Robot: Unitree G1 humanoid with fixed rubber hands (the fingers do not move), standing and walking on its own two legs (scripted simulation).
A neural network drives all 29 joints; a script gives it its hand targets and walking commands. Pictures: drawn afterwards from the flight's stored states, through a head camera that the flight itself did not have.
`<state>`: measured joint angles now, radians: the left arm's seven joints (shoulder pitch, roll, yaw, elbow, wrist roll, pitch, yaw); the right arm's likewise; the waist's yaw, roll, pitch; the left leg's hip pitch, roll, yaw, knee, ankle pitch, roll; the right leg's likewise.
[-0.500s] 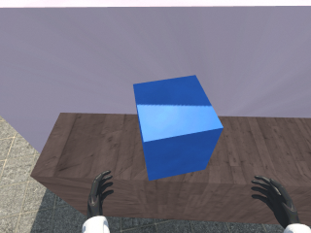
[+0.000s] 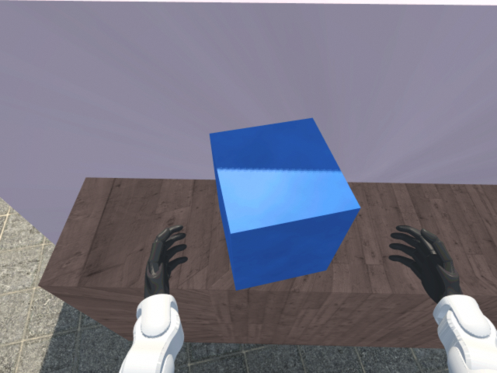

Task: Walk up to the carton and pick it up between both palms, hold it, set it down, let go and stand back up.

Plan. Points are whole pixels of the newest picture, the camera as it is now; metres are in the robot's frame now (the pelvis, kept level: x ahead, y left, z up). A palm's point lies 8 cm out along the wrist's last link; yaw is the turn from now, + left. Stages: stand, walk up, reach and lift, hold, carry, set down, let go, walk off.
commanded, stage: reach and lift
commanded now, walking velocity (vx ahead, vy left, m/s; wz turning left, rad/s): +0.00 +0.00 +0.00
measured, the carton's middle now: (272, 207) +0.42 -0.01 -0.04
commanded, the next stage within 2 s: none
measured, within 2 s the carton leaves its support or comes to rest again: neither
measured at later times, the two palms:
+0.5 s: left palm (169, 230) +0.30 +0.15 +0.08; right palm (416, 212) +0.36 -0.23 +0.07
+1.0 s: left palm (156, 190) +0.34 +0.17 +0.11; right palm (405, 158) +0.43 -0.21 +0.11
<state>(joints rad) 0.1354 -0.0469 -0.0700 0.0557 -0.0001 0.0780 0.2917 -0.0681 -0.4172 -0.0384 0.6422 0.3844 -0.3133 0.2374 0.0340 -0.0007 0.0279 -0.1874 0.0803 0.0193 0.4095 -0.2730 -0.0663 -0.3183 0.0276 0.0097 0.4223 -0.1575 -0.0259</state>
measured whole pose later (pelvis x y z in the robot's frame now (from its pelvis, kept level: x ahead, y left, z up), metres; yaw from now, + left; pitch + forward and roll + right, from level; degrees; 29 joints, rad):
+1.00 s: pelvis -0.01 +0.00 +0.00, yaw +0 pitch +4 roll +0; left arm -0.46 0.01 0.00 0.14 0.00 0.52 0.28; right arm -0.74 -0.46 -0.04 0.83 0.35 0.11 0.18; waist 0.11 0.03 0.03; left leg -0.19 0.08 0.03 0.36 -0.23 -0.07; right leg -0.32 0.03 0.02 0.36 -0.11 -0.03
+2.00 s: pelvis -0.02 -0.01 -0.02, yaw +0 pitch +23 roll +1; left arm -0.69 -0.04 0.04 0.88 -0.01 -0.20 0.27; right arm -0.94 -0.46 -0.01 1.34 0.31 -0.32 0.15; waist 0.19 0.03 -0.12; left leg -0.67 0.08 0.01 0.52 -0.24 -0.07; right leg -0.78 0.03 0.01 0.48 -0.10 -0.03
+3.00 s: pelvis -0.02 -0.01 -0.02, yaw +0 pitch +23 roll +0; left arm -0.69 -0.15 0.16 0.90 -0.01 -0.24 0.29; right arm -1.00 -0.30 -0.02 1.41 0.09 -0.33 0.02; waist 0.17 0.02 -0.14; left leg -0.69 0.09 0.01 0.55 -0.26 -0.07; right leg -0.80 0.04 0.01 0.50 -0.11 -0.03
